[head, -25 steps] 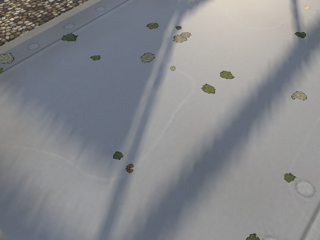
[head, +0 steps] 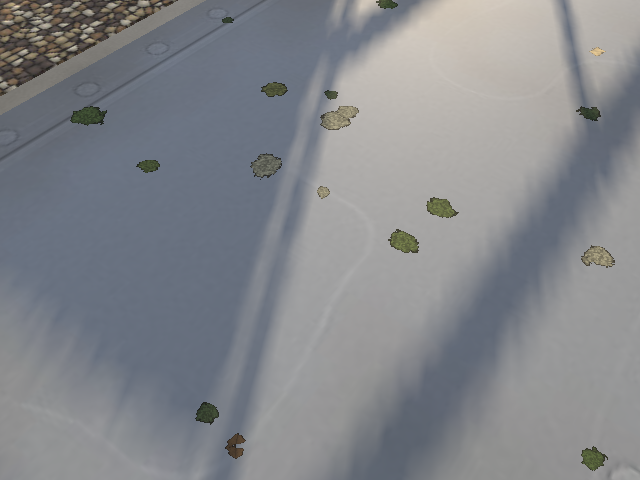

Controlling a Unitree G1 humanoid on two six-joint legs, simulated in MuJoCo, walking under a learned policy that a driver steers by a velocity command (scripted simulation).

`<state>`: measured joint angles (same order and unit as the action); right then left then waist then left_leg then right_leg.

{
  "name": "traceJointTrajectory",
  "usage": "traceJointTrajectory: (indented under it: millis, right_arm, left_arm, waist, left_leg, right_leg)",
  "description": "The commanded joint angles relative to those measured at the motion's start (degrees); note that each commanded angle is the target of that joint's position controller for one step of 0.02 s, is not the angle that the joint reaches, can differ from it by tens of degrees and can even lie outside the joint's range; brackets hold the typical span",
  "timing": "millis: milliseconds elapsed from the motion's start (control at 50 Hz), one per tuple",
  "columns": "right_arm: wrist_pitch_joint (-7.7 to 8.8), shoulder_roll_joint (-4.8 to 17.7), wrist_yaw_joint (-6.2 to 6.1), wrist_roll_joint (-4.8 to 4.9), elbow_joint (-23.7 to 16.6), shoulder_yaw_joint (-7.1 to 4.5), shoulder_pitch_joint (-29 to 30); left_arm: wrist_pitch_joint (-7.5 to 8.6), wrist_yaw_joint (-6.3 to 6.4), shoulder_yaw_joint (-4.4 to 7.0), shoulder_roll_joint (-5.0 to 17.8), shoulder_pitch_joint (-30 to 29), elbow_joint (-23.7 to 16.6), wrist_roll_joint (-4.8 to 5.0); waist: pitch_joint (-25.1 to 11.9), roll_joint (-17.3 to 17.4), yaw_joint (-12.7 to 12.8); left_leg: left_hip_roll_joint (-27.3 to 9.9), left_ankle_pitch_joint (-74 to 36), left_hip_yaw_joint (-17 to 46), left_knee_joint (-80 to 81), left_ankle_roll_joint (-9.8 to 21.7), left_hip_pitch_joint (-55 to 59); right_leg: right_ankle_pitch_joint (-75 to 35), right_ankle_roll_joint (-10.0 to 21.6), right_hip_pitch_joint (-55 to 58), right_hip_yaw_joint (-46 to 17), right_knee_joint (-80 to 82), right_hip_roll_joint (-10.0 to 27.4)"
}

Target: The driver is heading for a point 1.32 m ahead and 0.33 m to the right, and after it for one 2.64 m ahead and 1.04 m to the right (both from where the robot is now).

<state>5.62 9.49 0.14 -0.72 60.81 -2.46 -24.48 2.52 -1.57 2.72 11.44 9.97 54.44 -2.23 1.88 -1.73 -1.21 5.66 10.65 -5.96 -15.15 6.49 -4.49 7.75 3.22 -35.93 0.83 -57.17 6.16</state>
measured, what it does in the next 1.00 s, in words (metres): walks ahead: right foot, then left foot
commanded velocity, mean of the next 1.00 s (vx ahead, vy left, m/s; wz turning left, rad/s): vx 0.50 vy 0.00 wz -0.02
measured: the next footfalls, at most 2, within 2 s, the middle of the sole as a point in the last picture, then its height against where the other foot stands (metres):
right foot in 0.28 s outside the picture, level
left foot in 0.82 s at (290, 420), level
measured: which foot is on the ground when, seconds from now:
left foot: down 0.00-0.30, up 0.32-0.80, down 0.82-1.00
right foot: up 0.00-0.26, down 0.28-0.82, up 0.84-1.00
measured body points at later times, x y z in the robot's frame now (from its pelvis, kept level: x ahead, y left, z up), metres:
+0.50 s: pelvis +0.29 -0.05 +0.00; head +0.31 -0.06 +0.45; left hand +0.28 +0.20 -0.15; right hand +0.35 -0.29 -0.15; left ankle +0.30 +0.10 -0.66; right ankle +0.30 -0.11 -0.75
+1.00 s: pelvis +0.57 +0.01 +0.00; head +0.59 +0.02 +0.45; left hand +0.59 +0.25 -0.16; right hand +0.61 -0.24 -0.14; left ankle +0.60 +0.07 -0.75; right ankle +0.52 -0.13 -0.66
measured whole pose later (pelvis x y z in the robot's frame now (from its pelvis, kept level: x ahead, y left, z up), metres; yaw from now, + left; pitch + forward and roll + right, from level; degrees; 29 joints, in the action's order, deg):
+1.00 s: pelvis +0.57 +0.01 +0.00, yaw -1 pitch -1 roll +0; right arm 5.3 11.4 0.1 -1.0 57.8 -3.3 -14.3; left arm 3.6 -0.5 3.3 11.4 17.6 58.3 -1.5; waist 3.1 -1.7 0.7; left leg 2.9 9.9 -7.7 -22.0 5.7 -11.9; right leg 16.5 4.9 -25.3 -0.5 -65.4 2.2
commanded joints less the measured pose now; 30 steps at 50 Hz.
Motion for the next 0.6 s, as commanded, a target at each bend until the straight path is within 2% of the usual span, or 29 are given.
traceJointTrajectory:
  millis: [20,120,180,220,240,260,280,300,320,340,360,380,400,420,440,500,540,600]
  right_arm:
    - [0.86,5.5,-0.16,0.13,-1.8,-0.32,-2.5]
    - [0.87,5.7,-0.74,-0.11,0.3,0.06,-7.8]
    - [0.58,6.3,-1.31,-0.76,1.4,-0.06,-8.9]
    - [0.52,7.2,-1.63,-0.96,1.5,-0.26,-7.0]
    - [0.47,7.9,-1.71,-0.98,1.6,-0.44,-6.2]
    - [0.27,8.4,-1.61,-0.79,1.6,-0.54,-5.2]
    - [0.35,7.8,-1.44,-0.28,0.8,-0.28,-4.3]
    - [0.37,2.3,-0.64,2.17,-1.1,0.89,-9.1]
    - [0.33,5.6,-0.54,1.44,-0.4,-0.31,-8.8]
    - [0.16,7.0,-0.54,0.57,-2.2,-0.93,-2.8]
    - [0.47,6.3,-0.27,0.16,-3.4,-0.78,1.4]
    - [0.18,5.2,-0.13,-0.25,-3.4,-0.86,2.6]
    - [-0.65,4.1,0.11,-1.19,-3.4,-0.80,1.8]
    - [-1.48,2.7,0.48,-1.60,-2.9,-0.61,0.5]
    - [-2.03,2.4,0.75,-1.76,-3.0,-0.62,0.6]
    - [-3.04,3.0,1.20,-1.66,-5.6,-0.70,6.8]
    - [-3.16,3.6,1.35,-1.35,-7.7,-0.61,12.6]
    - [-2.99,3.1,1.52,-0.65,-10.0,0.02,19.9]
  left_arm:
    - [-0.09,-0.31,0.04,1.7,-3.6,-3.4,0.43]
    - [0.22,-0.36,-0.45,1.2,-12.3,-6.0,1.04]
    - [0.73,-0.22,-0.25,1.8,-14.8,-7.4,1.03]
    - [1.27,0.13,0.18,2.4,-11.8,-6.9,1.07]
    - [1.57,0.55,0.70,3.2,-7.0,-5.4,1.05]
    - [2.04,1.06,1.46,4.3,2.0,-2.4,0.94]
    - [2.60,1.69,2.62,7.1,12.3,0.6,-0.17]
    - [2.67,2.11,4.40,13.8,20.6,1.4,-1.70]
    - [1.71,1.33,4.19,12.3,18.2,1.5,0.17]
    - [1.54,1.11,3.52,10.2,11.1,0.8,1.37]
    - [1.92,0.86,2.54,6.4,6.6,0.0,1.56]
    - [2.35,0.88,1.81,4.0,4.9,0.4,1.36]
    - [2.70,1.15,1.08,1.8,5.2,1.4,1.51]
    - [3.07,1.36,0.74,1.2,6.4,2.1,1.41]
    - [3.53,1.50,0.74,1.7,8.3,2.9,1.38]
    - [4.03,1.58,0.96,4.3,11.7,4.1,1.42]
    - [3.92,1.50,0.63,4.1,13.7,4.5,1.46]
    - [3.92,1.54,0.26,4.1,16.7,5.1,1.51]
  waist:
    - [5.0,3.8,0.5]
    - [5.2,5.0,-2.2]
    - [5.7,5.3,-2.3]
    - [4.2,5.8,-0.1]
    - [1.7,6.4,2.0]
    - [-2.7,5.5,5.8]
    - [-8.4,4.2,9.8]
    - [-18.2,-7.1,9.5]
    - [-20.4,-6.0,8.3]
    - [-10.2,-2.2,5.5]
    - [-4.4,0.3,4.2]
    - [-1.0,1.0,2.3]
    - [0.4,0.1,0.5]
    - [0.3,-0.4,-0.4]
    - [0.4,-0.4,-0.8]
    - [2.3,-0.8,-0.9]
    - [3.7,-1.1,0.3]
    - [4.3,-1.6,2.1]
  left_leg:
    - [-15.4,-12.9,10.7,9.5,5.1,-2.6]
    - [-15.7,-22.0,8.6,7.4,4.3,4.8]
    - [-17.7,-28.6,8.6,4.3,5.0,10.9]
    - [-18.1,-41.0,7.3,-0.9,4.1,12.1]
    - [-17.8,-48.8,6.7,-6.4,3.4,11.9]
    - [-16.4,-50.9,5.3,-16.1,2.5,10.2]
    - [-14.5,-39.7,4.2,-29.1,1.5,0.3]
    - [-6.7,-9.6,0.3,-52.8,-1.3,-19.9]
    - [-1.5,18.5,6.5,-63.3,-1.0,-28.5]
    - [-5.8,13.0,8.9,-63.6,-0.5,-32.9]
    - [-7.9,8.3,8.7,-60.3,-0.5,-32.3]
    - [-9.6,6.1,8.5,-56.6,-0.6,-29.9]
    - [-10.6,5.2,8.4,-53.7,-1.2,-26.9]
    - [-10.8,4.7,7.9,-52.3,-1.8,-24.8]
    - [-10.7,4.2,7.2,-51.5,-2.3,-24.6]
    - [-11.8,-0.6,5.6,-46.2,-3.7,-29.6]
    - [-12.3,-4.9,4.5,-40.1,-4.5,-32.5]
    - [-11.1,-10.1,2.7,-29.3,-4.9,-31.3]
  right_leg:
    - [-6.3,-1.3,-3.3,1.5,7.9,0.2]
    - [-9.3,-0.6,-1.8,4.1,19.1,-2.6]
    - [-5.1,1.2,-1.9,4.4,22.7,-3.6]
    - [-0.4,3.1,4.4,5.4,25.3,-5.9]
    - [1.6,4.2,10.8,6.1,26.3,-7.9]
    - [0.0,5.6,21.0,6.8,29.8,-9.6]
    - [0.2,7.9,36.3,1.3,30.2,-4.5]
    - [6.3,15.4,55.8,-24.4,31.8,14.0]
    - [7.4,18.1,55.6,-40.7,40.3,18.3]
    - [10.7,15.7,47.0,-31.3,41.8,15.4]
    - [7.6,13.9,38.5,-24.5,44.2,13.3]
    - [3.4,11.5,32.4,-19.1,45.9,10.5]
    - [-0.1,9.7,28.0,-14.8,47.0,8.1]
    - [-2.6,9.0,26.1,-12.2,47.6,6.9]
    - [-6.5,9.2,25.6,-10.8,47.8,6.3]
    - [-9.8,9.3,25.7,-7.1,49.7,5.1]
    - [-11.6,8.9,26.9,-5.6,50.5,4.1]
    - [-15.3,8.0,28.9,-3.5,50.5,3.0]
